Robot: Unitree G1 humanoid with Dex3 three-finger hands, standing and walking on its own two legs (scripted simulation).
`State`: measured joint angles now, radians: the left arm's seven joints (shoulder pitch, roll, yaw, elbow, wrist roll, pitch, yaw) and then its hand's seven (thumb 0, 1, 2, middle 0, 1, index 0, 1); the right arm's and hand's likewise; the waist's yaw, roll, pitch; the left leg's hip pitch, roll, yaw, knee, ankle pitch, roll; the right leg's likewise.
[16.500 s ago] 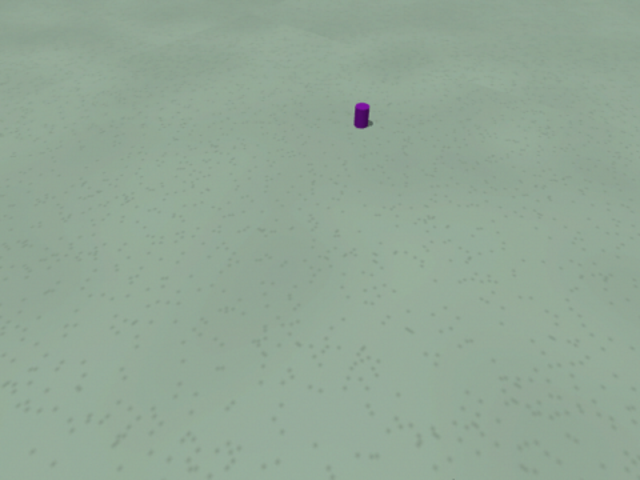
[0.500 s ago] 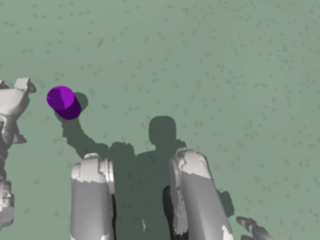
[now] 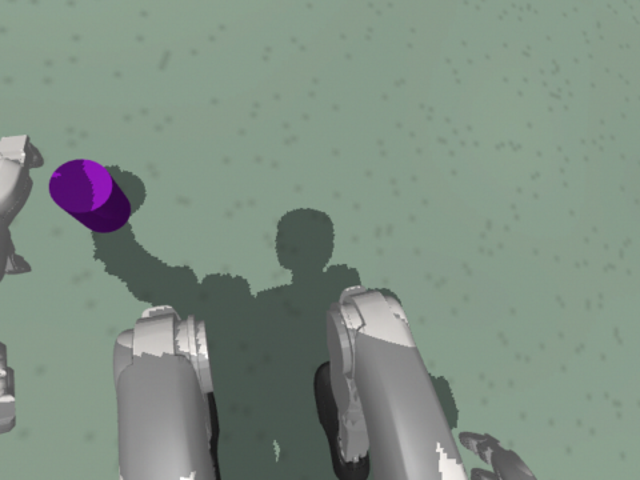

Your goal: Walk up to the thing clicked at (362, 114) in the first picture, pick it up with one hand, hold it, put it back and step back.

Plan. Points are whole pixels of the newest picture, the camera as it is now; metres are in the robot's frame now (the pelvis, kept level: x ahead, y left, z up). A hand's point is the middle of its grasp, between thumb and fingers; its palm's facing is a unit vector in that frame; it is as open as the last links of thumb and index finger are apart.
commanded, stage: rise first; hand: left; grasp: from above
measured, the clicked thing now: (94, 198) +0.51 +0.30 -0.30
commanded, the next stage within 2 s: approach in 1.60 s
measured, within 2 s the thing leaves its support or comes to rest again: neither
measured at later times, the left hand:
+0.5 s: hand (20, 211) +0.45 +0.34 -0.17, palm faces -0.43 -0.08 -0.90, open 14.2 cm
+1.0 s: hand (28, 203) +0.46 +0.34 -0.18, palm faces -0.44 -0.08 -0.90, open 14.2 cm
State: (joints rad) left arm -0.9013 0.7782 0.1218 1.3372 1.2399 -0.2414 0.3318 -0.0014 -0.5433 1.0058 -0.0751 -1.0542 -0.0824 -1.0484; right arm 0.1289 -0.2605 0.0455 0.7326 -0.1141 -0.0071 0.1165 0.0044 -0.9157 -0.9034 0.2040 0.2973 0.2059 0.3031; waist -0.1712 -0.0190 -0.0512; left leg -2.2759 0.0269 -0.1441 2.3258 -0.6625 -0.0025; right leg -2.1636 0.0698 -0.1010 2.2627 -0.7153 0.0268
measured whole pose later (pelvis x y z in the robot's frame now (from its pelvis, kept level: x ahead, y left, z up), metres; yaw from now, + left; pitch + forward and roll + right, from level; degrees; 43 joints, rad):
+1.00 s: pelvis +0.00 +0.00 -0.02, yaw -1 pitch +33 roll -10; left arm -1.00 0.86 0.10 1.44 1.25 -0.23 0.34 0.00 -0.56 1.02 -0.08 -1.05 -0.08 -1.06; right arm 0.14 -0.27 0.12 0.72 -0.13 -0.01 0.12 0.00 -0.92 -0.90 0.20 0.30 0.21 0.30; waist -0.24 -0.03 -0.01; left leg -2.32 0.02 -0.17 2.39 -0.66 0.00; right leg -2.20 0.08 -0.12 2.31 -0.71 0.03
